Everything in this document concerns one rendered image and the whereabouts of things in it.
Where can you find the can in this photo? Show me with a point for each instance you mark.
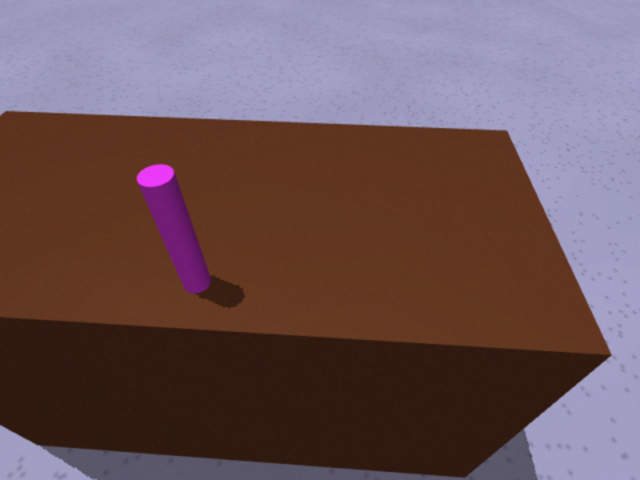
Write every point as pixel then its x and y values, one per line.
pixel 162 193

